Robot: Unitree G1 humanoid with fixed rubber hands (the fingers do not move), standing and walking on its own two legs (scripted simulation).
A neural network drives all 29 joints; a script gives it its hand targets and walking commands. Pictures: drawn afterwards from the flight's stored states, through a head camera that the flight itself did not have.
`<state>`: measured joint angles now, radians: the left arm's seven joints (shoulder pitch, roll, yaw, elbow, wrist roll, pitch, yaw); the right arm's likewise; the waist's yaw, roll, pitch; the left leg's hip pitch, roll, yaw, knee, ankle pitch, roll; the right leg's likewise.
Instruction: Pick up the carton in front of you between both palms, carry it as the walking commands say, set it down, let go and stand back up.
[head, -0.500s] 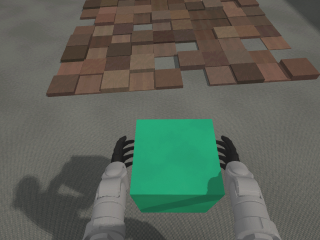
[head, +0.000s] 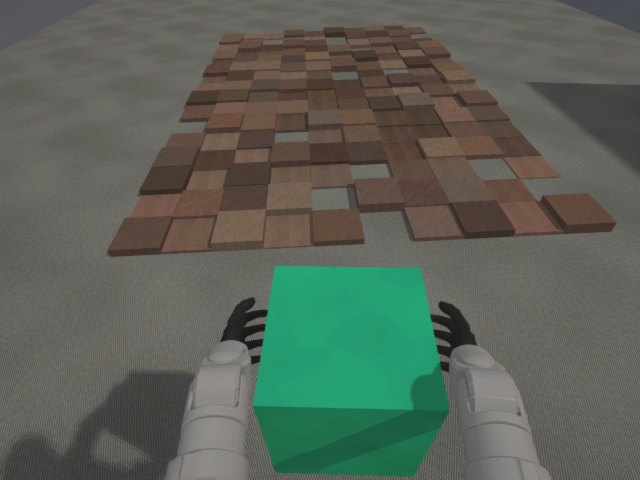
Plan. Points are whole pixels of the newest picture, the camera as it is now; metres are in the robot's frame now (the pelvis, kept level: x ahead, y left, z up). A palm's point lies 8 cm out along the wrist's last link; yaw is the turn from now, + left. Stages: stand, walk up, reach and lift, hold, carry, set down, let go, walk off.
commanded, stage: reach and lift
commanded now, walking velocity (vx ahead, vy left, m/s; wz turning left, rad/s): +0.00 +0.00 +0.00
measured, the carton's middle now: (345, 373) +0.31 +0.00 -0.05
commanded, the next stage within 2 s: hold in 0.78 s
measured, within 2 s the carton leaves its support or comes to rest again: neither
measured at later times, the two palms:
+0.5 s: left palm (234, 341) +0.30 +0.15 +0.04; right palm (462, 345) +0.30 -0.15 +0.03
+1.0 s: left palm (229, 336) +0.30 +0.15 +0.06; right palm (467, 339) +0.29 -0.15 +0.06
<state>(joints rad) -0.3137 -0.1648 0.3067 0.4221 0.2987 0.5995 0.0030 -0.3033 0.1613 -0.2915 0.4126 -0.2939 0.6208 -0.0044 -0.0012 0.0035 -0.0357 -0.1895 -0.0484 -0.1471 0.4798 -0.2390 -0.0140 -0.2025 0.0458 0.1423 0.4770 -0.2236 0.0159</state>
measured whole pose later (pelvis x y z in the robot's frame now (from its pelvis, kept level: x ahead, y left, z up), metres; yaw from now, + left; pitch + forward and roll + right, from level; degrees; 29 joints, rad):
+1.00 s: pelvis +0.01 +0.00 +0.01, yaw +0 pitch -6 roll +0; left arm -0.26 -0.15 0.22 0.24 0.27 0.75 0.00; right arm -0.25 0.15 -0.21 0.24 -0.27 0.77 0.00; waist 0.00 0.00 -0.02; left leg -0.04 -0.04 -0.14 0.36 -0.20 -0.01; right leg -0.05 0.04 0.14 0.35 -0.19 0.01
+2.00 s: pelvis +0.08 +0.01 -0.01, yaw +0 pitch +4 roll +0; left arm -0.18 -0.09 0.14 -0.10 0.13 1.01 0.06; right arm -0.20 0.14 -0.10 -0.07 -0.15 1.01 -0.08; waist 0.00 0.00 -0.18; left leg -0.23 0.03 0.02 0.53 -0.37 -0.01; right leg -0.34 -0.04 -0.06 0.65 -0.46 0.01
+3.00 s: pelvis +0.67 +0.01 +0.01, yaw +4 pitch +4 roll +2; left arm -0.09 -0.13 0.09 -0.32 0.10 1.14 0.09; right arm -0.09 0.13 -0.06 -0.32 -0.12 1.16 -0.08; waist 0.03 -0.01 -0.05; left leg -0.58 0.10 0.10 0.91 -0.23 0.01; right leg -0.18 -0.02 -0.24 0.31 -0.21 -0.08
